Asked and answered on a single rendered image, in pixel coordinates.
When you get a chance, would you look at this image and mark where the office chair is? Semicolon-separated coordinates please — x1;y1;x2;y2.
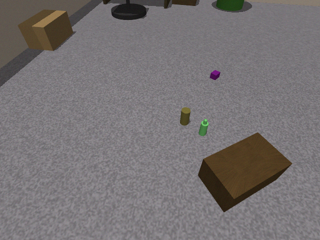
111;0;146;20

